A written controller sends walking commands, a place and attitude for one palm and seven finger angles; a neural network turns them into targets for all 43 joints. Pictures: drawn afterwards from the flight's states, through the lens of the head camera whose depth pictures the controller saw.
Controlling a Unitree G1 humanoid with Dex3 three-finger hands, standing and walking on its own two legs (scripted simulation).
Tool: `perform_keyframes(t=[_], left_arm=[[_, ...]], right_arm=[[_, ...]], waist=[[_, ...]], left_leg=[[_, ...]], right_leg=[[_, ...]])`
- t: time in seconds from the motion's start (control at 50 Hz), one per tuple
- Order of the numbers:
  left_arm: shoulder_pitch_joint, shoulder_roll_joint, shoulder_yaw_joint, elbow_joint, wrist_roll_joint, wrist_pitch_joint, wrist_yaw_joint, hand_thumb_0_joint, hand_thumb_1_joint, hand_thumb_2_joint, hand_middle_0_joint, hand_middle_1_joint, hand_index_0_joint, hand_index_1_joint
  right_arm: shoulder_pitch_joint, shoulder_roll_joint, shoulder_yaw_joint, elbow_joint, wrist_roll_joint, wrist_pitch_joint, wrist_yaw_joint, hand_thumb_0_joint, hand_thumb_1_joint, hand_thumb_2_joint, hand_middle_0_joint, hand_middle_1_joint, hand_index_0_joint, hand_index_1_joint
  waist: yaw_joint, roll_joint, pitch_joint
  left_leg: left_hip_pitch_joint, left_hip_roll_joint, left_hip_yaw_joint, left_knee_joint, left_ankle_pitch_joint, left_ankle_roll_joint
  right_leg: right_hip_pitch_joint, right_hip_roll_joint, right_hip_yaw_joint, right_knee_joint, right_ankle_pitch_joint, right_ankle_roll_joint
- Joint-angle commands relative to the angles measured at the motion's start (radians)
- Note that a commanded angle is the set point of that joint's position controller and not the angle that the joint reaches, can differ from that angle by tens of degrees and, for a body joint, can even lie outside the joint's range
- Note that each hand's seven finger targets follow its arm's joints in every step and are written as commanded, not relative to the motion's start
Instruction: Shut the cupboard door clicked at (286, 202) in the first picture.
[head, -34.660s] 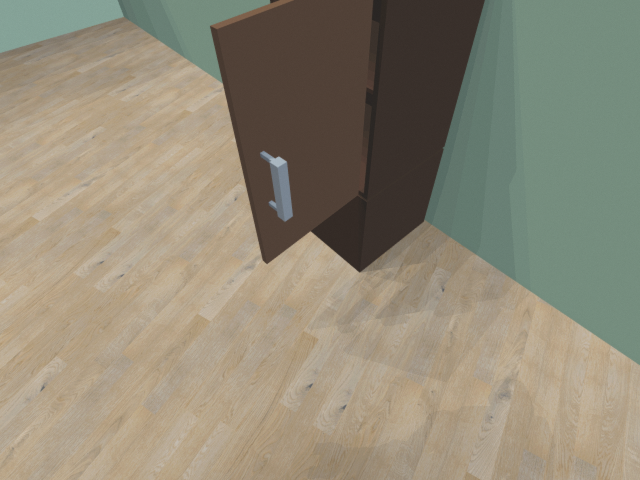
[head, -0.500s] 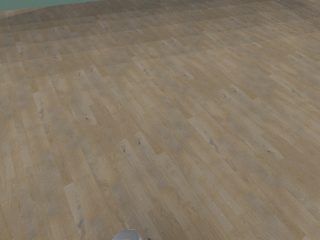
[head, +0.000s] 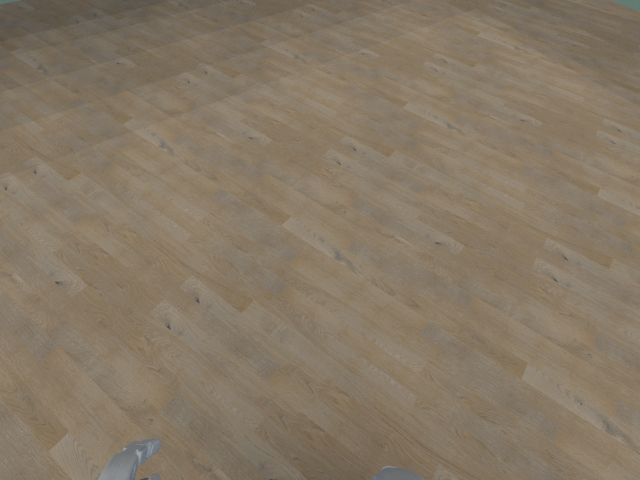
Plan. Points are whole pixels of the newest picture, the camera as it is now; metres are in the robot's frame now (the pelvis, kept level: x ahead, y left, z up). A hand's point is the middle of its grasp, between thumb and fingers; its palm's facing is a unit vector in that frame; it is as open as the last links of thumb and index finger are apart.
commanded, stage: turn to face it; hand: left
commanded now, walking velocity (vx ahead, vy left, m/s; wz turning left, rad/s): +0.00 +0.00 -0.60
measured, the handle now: out of the picture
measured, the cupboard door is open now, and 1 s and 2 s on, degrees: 64 64 64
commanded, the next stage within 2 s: none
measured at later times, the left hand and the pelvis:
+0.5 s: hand (194, 472) +0.14 +0.19 -0.19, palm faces -0.22 -0.96 -0.19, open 7.4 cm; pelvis +0.03 +0.01 -0.01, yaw -17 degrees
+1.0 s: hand (276, 391) +0.25 +0.08 -0.16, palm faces -0.56 -0.78 -0.27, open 7.4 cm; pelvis +0.03 -0.02 -0.02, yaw -35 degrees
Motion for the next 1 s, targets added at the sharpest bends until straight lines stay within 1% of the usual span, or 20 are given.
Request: perform_keyframes(t=[0.0, 0.02, 0.04, 0.06, 0.08, 0.2, 0.34, 0.4, 0.42, 0.44, 0.46, 0.48, 0.52, 0.58, 0.8, 0.86, 0.88, 0.92, 0.96, 0.98], left_arm=[[0.022, 0.045, 0.002, -0.081, -0.007, -0.046, 0.0, 0.0, 0.9, 0.9, -0.2, -0.3, -0.2, -0.3], [0.09, 0.076, 0.009, -0.061, -0.005, -0.052, 0.003, 0.0, 0.9, 0.9, -0.2, -0.3, -0.2, -0.3], [0.169, 0.161, 0.024, -0.037, 0.004, -0.064, 0.014, 0.0, 0.9, 0.9, -0.2, -0.3, -0.2, -0.3], [0.214, 0.257, 0.044, -0.02, 0.005, -0.072, 0.029, 0.0, 0.9, 0.9, -0.2, -0.3, -0.2, -0.3], [0.233, 0.26, 0.042, -0.016, -0.008, -0.069, 0.041, 0.0, 0.9, 0.9, -0.2, -0.3, -0.2, -0.3], [0.076, 0.149, 0.015, -0.062, -0.01, -0.078, 0.052, 0.0, 0.9, 0.9, -0.2, -0.3, -0.2, -0.3], [0.1, 0.177, 0.03, -0.05, 0.003, -0.068, 0.046, 0.0, 0.9, 0.9, -0.2, -0.3, -0.2, -0.3], [0.059, 0.166, 0.03, -0.052, -0.006, -0.06, 0.045, 0.0, 0.9, 0.9, -0.2, -0.3, -0.2, -0.3], [0.05, 0.133, 0.022, -0.056, -0.012, -0.056, 0.044, 0.0, 0.9, 0.9, -0.2, -0.3, -0.2, -0.3], [0.089, 0.072, 0.012, -0.072, -0.023, -0.05, 0.038, 0.0, 0.9, 0.9, -0.2, -0.3, -0.2, -0.3], [0.079, 0.067, 0.005, -0.086, -0.02, -0.051, 0.034, 0.0, 0.9, 0.9, -0.2, -0.3, -0.2, -0.3], [0.064, 0.089, 0.011, -0.087, -0.012, -0.048, 0.032, 0.0, 0.9, 0.9, -0.2, -0.3, -0.2, -0.3], [0.081, 0.1, 0.024, -0.055, 0.0, -0.039, 0.02, 0.0, 0.9, 0.9, -0.2, -0.3, -0.2, -0.3], [0.078, 0.07, 0.02, -0.049, -0.005, -0.027, 0.005, 0.0, 0.9, 0.9, -0.2, -0.3, -0.2, -0.3], [-0.022, 0.032, -0.001, -0.083, -0.005, -0.034, -0.003, 0.0, 0.9, 0.9, -0.2, -0.3, -0.2, -0.3], [0.044, 0.052, 0.002, -0.065, -0.006, -0.044, 0.0, 0.0, 0.9, 0.9, -0.2, -0.3, -0.2, -0.3], [0.11, 0.079, 0.01, -0.043, -0.004, -0.051, 0.004, 0.0, 0.9, 0.9, -0.2, -0.3, -0.2, -0.3], [0.22, 0.259, 0.042, -0.011, 0.003, -0.074, 0.032, 0.0, 0.9, 0.9, -0.2, -0.3, -0.2, -0.3], [0.177, 0.231, 0.034, -0.026, -0.012, -0.067, 0.048, 0.0, 0.9, 0.9, -0.2, -0.3, -0.2, -0.3], [0.124, 0.208, 0.034, -0.036, -0.009, -0.072, 0.055, 0.0, 0.9, 0.9, -0.2, -0.3, -0.2, -0.3]], right_arm=[[0.032, -0.243, -0.074, -0.045, 0.009, -0.016, -0.009, 0.0, -0.9, -0.9, 0.2, 0.3, 0.2, 0.3], [0.01, -0.241, -0.077, -0.053, 0.016, -0.014, -0.004, 0.0, -0.9, -0.9, 0.2, 0.3, 0.2, 0.3], [0.002, -0.19, -0.069, -0.07, 0.026, -0.011, 0.002, 0.0, -0.9, -0.9, 0.2, 0.3, 0.2, 0.3], [-0.058, -0.115, -0.046, -0.123, 0.023, -0.008, 0.003, 0.0, -0.9, -0.9, 0.2, 0.3, 0.2, 0.3], [-0.065, -0.15, -0.043, -0.128, 0.024, 0.009, -0.01, 0.0, -0.9, -0.9, 0.2, 0.3, 0.2, 0.3], [-0.05, -0.14, -0.048, -0.081, 0.019, 0.015, -0.001, 0.0, -0.9, -0.9, 0.2, 0.3, 0.2, 0.3], [-0.089, -0.124, -0.042, -0.113, 0.028, 0.002, -0.005, 0.0, -0.9, -0.9, 0.2, 0.3, 0.2, 0.3], [-0.005, -0.13, -0.041, -0.09, 0.033, -0.012, -0.014, 0.0, -0.9, -0.9, 0.2, 0.3, 0.2, 0.3], [0.031, -0.161, -0.047, -0.078, 0.033, -0.021, -0.016, 0.0, -0.9, -0.9, 0.2, 0.3, 0.2, 0.3], [0.06, -0.255, -0.061, -0.079, 0.018, -0.033, -0.02, 0.0, -0.9, -0.9, 0.2, 0.3, 0.2, 0.3], [0.09, -0.308, -0.069, -0.088, 0.013, -0.027, -0.024, 0.0, -0.9, -0.9, 0.2, 0.3, 0.2, 0.3], [0.075, -0.294, -0.061, -0.099, 0.003, -0.019, -0.024, 0.0, -0.9, -0.9, 0.2, 0.3, 0.2, 0.3], [-0.028, -0.228, -0.039, -0.123, 0.005, -0.027, -0.031, 0.0, -0.9, -0.9, 0.2, 0.3, 0.2, 0.3], [-0.026, -0.202, -0.036, -0.117, 0.004, -0.026, -0.032, 0.0, -0.9, -0.9, 0.2, 0.3, 0.2, 0.3], [0.056, -0.231, -0.067, -0.049, 0.005, -0.021, -0.013, 0.0, -0.9, -0.9, 0.2, 0.3, 0.2, 0.3], [0.024, -0.243, -0.075, -0.047, 0.01, -0.016, -0.006, 0.0, -0.9, -0.9, 0.2, 0.3, 0.2, 0.3], [0.007, -0.241, -0.076, -0.053, 0.015, -0.014, -0.002, 0.0, -0.9, -0.9, 0.2, 0.3, 0.2, 0.3], [-0.039, -0.119, -0.045, -0.121, 0.022, -0.006, 0.007, 0.0, -0.9, -0.9, 0.2, 0.3, 0.2, 0.3], [-0.077, -0.137, -0.044, -0.121, 0.023, 0.014, -0.005, 0.0, -0.9, -0.9, 0.2, 0.3, 0.2, 0.3], [-0.062, -0.14, -0.045, -0.112, 0.02, 0.012, -0.009, 0.0, -0.9, -0.9, 0.2, 0.3, 0.2, 0.3]], waist=[[-0.003, 0.186, -0.183], [0.036, 0.14, -0.195], [0.076, -0.063, -0.228], [0.101, -0.33, -0.184], [0.1, -0.27, -0.194], [0.009, -0.159, -0.164], [0.027, -0.165, -0.151], [-0.016, -0.163, -0.166], [-0.034, -0.085, -0.186], [-0.033, 0.175, -0.221], [-0.043, 0.299, -0.209], [-0.043, 0.192, -0.173], [0.006, 0.206, -0.122], [0.011, 0.17, -0.116], [-0.037, 0.202, -0.152], [0.006, 0.189, -0.167], [0.044, 0.126, -0.184], [0.099, -0.33, -0.181], [0.077, -0.178, -0.117], [0.048, -0.29, -0.127]], left_leg=[[0.13, 0.204, -0.107, -0.002, 0.507, 0.088], [0.052, 0.173, -0.067, 0.092, 0.417, 0.043], [-0.108, 0.093, -0.008, 0.276, 0.178, -0.018], [-0.377, -0.062, -0.018, 0.512, -0.355, -0.068], [-0.398, -0.047, -0.166, 0.641, -0.358, -0.06], [-0.349, -0.047, -0.204, 0.604, -0.097, -0.087], [-0.228, -0.102, -0.187, 0.293, -0.133, -0.077], [-0.026, -0.129, -0.184, 0.021, 0.027, -0.065], [0.112, -0.077, -0.221, -0.113, 0.116, -0.054], [0.247, 0.156, -0.449, -0.192, 0.237, 0.025], [0.218, 0.34, -0.578, -0.204, 0.406, 0.137], [0.116, 0.351, -0.545, -0.193, 0.394, 0.188], [0.066, 0.266, -0.422, -0.194, 0.456, 0.156], [0.108, 0.18, -0.252, -0.168, 0.505, 0.125], [0.174, 0.23, -0.117, -0.095, 0.526, 0.133], [0.102, 0.222, -0.064, -0.002, 0.449, 0.076], [0.024, 0.188, -0.031, 0.097, 0.362, 0.035], [-0.376, -0.049, -0.011, 0.532, -0.36, -0.071], [-0.448, -0.024, -0.196, 0.684, -0.278, -0.06], [-0.479, -0.019, -0.206, 0.693, -0.239, -0.069]], right_leg=[[0.126, 0.036, -0.055, -0.278, 0.128, -0.031], [0.249, 0.029, -0.047, -0.399, 0.267, -0.044], [0.416, -0.124, 0.137, -0.492, 0.461, -0.094], [0.463, -0.336, 0.447, -0.491, 0.828, -0.205], [0.408, -0.38, 0.443, -0.494, 0.815, -0.278], [0.298, -0.182, 0.261, -0.466, 0.722, -0.221], [0.241, -0.181, 0.379, -0.45, 0.608, -0.244], [0.143, -0.126, 0.389, -0.37, 0.585, -0.179], [0.054, -0.064, 0.342, -0.298, 0.478, -0.126], [-0.112, 0.078, 0.221, -0.131, 0.14, -0.061], [-0.168, 0.097, 0.094, 0.109, -0.224, -0.023], [-0.139, 0.053, 0.119, 0.253, -0.215, -0.025], [-0.173, 0.022, 0.108, 0.362, -0.109, -0.002], [-0.174, 0.015, 0.069, 0.357, -0.018, 0.014], [-0.036, 0.009, -0.046, -0.05, -0.004, -0.006], [0.132, 0.028, -0.065, -0.27, 0.144, -0.035], [0.256, 0.018, -0.05, -0.387, 0.265, -0.051], [0.434, -0.349, 0.46, -0.502, 0.767, -0.224], [0.347, -0.329, 0.391, -0.526, 0.639, -0.278], [0.349, -0.291, 0.42, -0.53, 0.603, -0.26]])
